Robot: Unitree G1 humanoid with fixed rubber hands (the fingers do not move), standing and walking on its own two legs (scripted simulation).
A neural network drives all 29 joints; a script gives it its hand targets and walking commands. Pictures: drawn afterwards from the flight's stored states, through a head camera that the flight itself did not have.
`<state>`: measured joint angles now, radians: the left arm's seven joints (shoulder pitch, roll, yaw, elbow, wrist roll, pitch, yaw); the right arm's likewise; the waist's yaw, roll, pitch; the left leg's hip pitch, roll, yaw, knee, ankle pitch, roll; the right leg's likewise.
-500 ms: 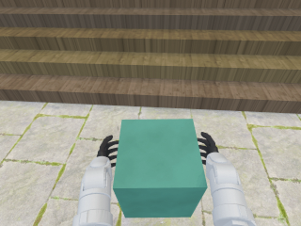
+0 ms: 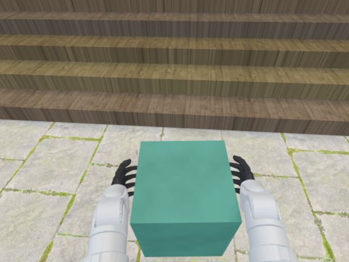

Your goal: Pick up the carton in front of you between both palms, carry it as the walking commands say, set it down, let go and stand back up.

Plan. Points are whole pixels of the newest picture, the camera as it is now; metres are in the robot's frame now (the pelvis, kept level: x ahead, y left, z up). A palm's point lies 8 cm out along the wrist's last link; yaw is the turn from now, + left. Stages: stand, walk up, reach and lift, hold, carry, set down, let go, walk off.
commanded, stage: reach and lift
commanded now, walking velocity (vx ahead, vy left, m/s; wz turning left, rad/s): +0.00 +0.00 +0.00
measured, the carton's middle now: (182, 201) +0.30 +0.00 -0.04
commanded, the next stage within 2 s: hold in 0.20 s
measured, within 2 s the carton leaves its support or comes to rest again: neither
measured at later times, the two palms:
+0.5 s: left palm (117, 192) +0.27 +0.15 +0.05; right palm (251, 188) +0.28 -0.15 +0.05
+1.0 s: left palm (123, 154) +0.35 +0.14 +0.09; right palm (246, 147) +0.37 -0.16 +0.09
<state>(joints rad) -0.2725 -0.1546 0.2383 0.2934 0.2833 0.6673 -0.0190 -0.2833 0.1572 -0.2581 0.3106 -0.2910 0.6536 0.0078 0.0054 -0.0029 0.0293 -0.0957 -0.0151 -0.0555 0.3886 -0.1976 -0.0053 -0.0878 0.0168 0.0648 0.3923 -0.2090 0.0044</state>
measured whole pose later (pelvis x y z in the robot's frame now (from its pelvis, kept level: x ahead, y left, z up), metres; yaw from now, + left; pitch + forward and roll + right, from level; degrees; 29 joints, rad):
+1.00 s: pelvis +0.08 -0.01 -0.01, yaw +0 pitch +4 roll +2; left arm -0.18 -0.12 0.12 -0.20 0.13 1.12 0.09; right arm -0.24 0.10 -0.12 -0.12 -0.10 1.10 -0.08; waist 0.00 -0.03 -0.19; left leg -0.30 0.01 0.18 0.45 -0.21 0.01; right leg -0.23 -0.05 -0.03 0.56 -0.39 -0.01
